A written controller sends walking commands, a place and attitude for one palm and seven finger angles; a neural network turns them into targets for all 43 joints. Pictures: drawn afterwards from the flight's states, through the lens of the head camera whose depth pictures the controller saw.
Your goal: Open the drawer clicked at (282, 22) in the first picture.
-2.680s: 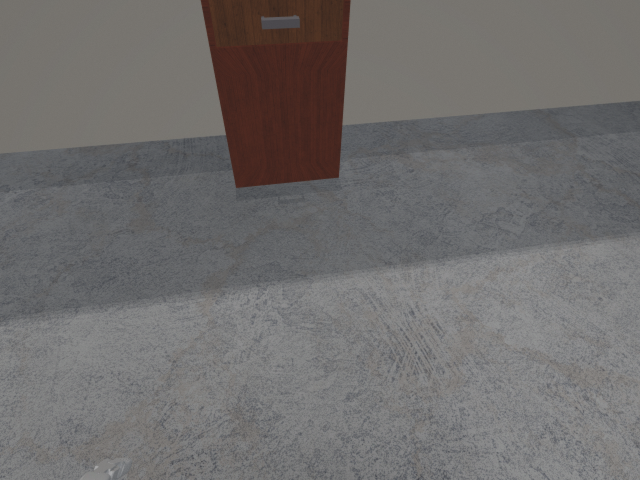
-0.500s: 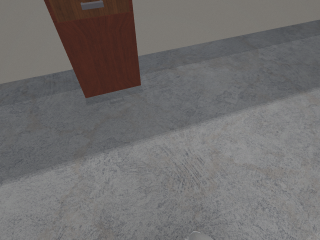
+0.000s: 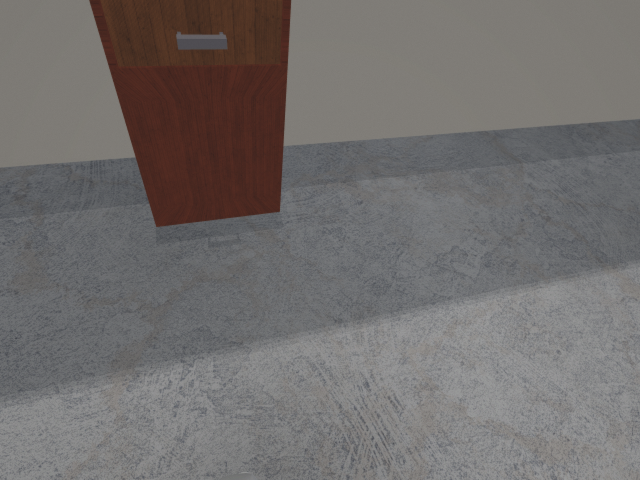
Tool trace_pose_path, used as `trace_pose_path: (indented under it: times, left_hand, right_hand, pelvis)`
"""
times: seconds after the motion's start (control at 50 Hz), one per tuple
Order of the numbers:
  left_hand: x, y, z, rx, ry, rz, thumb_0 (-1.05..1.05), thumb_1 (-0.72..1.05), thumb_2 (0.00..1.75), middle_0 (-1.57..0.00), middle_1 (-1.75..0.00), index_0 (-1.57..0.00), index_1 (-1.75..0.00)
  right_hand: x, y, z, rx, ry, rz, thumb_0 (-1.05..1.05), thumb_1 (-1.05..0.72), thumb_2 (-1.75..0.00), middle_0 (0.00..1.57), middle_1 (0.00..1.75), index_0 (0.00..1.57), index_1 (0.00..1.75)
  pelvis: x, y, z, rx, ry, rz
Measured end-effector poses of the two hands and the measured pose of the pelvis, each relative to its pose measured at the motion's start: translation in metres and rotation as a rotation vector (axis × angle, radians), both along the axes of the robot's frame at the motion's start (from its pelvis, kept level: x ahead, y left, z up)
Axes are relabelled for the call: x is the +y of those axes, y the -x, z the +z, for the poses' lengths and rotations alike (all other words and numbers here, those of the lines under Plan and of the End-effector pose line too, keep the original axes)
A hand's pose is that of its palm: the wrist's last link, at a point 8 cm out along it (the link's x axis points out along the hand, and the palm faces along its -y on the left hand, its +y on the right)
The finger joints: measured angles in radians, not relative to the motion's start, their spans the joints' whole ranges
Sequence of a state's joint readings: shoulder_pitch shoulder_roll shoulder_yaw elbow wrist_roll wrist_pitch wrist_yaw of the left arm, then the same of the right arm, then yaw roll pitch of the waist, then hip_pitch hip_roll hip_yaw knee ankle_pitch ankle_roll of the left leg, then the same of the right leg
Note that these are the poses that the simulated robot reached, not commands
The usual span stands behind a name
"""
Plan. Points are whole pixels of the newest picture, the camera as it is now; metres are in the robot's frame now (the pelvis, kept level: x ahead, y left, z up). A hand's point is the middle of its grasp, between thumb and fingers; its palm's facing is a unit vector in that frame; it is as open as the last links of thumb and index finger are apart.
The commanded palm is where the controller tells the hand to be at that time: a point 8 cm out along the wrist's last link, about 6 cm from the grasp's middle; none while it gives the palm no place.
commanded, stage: walk to a spot facing it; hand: left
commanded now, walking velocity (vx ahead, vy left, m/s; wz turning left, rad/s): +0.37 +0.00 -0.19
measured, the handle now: (201, 38) +1.15 +0.44 +0.00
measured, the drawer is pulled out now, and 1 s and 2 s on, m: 0.00 0.00 0.00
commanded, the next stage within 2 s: turn to face it in 0.76 s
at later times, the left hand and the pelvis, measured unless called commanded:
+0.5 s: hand (238, 358) +0.32 +0.15 -0.16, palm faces -0.18 -0.97 -0.14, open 7.4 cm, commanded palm none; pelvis +0.21 +0.00 +0.01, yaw -8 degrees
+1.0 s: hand (262, 308) +0.43 +0.13 -0.17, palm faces -0.04 -0.99 -0.16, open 7.3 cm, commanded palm none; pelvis +0.44 -0.04 +0.01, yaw -5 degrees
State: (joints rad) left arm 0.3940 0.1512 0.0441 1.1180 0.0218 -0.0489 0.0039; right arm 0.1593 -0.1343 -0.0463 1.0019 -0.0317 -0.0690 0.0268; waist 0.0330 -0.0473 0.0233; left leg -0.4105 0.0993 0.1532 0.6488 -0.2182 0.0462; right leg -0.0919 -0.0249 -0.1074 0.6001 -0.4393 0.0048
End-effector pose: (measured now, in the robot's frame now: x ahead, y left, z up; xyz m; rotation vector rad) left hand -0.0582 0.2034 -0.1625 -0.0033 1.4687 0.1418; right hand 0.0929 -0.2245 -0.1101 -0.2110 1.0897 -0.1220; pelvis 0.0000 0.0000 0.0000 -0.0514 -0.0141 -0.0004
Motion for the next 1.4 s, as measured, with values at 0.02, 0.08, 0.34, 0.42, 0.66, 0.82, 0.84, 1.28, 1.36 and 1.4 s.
trace_pose_path:
  times: [0.02,0.08,0.34,0.42,0.66,0.82,0.84,1.28,1.36,1.4]
  left_hand:
    - [0.006,-0.007,0.0,0.018,0.0,-0.01,0.01,0.91,0.9,-0.2,-0.3,-0.2,-0.3]
    - [0.027,-0.04,0.01,0.03,-0.018,-0.047,0.01,0.91,0.9,-0.2,-0.3,-0.2,-0.3]
    - [0.054,-0.246,0.034,-0.156,-0.079,-0.153,0.01,0.91,0.9,-0.2,-0.3,-0.2,-0.3]
    - [0.032,-0.311,0.033,-0.183,-0.064,-0.226,0.01,0.91,0.9,-0.2,-0.3,-0.2,-0.3]
    - [-0.047,-0.476,0.024,-0.338,-0.061,-0.294,0.0,0.91,0.9,-0.2,-0.3,-0.2,-0.3]
    - [-0.026,-0.491,0.045,-0.226,-0.143,-0.263,-0.02,0.94,0.9,-0.2,-0.3,-0.2,-0.3]
    - [-0.026,-0.491,0.044,-0.207,-0.14,-0.256,-0.02,0.94,0.9,-0.2,-0.3,-0.2,-0.3]
    - [0.025,-0.597,0.027,-0.179,-0.124,-0.024,0.01,0.91,0.9,-0.2,-0.3,-0.2,-0.3]
    - [0.032,-0.627,0.038,-0.254,-0.163,-0.003,0.01,0.91,0.9,-0.2,-0.3,-0.2,-0.3]
    - [0.033,-0.636,0.043,-0.278,-0.18,0.006,0.01,0.91,0.9,-0.2,-0.3,-0.2,-0.3]
  right_hand:
    - [0.005,-0.006,0.0,-0.006,0.001,-0.007,0.0,-0.91,-0.9,0.2,0.3,0.19,0.3]
    - [0.015,-0.008,0.003,0.008,0.002,-0.08,-0.01,-0.92,-0.9,0.2,0.3,0.2,0.3]
    - [0.044,0.042,0.002,0.365,-0.046,-0.264,-0.01,-0.93,-0.9,0.2,0.3,0.19,0.3]
    - [0.06,0.046,-0.003,0.452,-0.106,-0.327,0.0,-0.92,-0.9,0.2,0.3,0.2,0.3]
    - [0.023,-0.048,-0.028,0.543,-0.186,-0.408,0.01,-0.91,-0.9,0.2,0.3,0.2,0.3]
    - [-0.053,-0.24,-0.018,0.183,-0.073,-0.31,0.01,-0.93,-0.9,0.2,0.3,0.19,0.3]
    - [-0.06,-0.26,-0.015,0.158,-0.063,-0.298,0.01,-0.94,-0.9,0.2,0.3,0.19,0.3]
    - [-0.024,-0.484,-0.001,0.117,0.02,-0.018,-0.01,-0.93,-0.9,0.2,0.3,0.2,0.3]
    - [-0.029,-0.492,0.0,0.132,0.018,0.003,0.0,-0.93,-0.9,0.2,0.3,0.2,0.3]
    - [-0.034,-0.496,0.0,0.135,0.015,0.011,0.0,-0.92,-0.9,0.2,0.3,0.2,0.3]
  pelvis:
    - [0.005,-0.008,0.0,-0.002,-0.003,-0.011]
    - [0.016,-0.031,0.008,-0.006,-0.006,-0.029]
    - [0.026,-0.136,0.022,0.002,-0.038,-0.093]
    - [0.017,-0.172,0.018,0.002,-0.043,-0.118]
    - [-0.041,-0.29,-0.003,-0.017,-0.043,-0.17]
    - [-0.051,-0.357,0.017,0.002,-0.035,-0.164]
    - [-0.051,-0.366,0.017,0.003,-0.033,-0.161]
    - [-0.012,-0.499,0.012,0.011,-0.014,0.034]
    - [-0.017,-0.506,0.015,0.027,-0.016,0.08]
    - [-0.021,-0.51,0.016,0.033,-0.017,0.102]
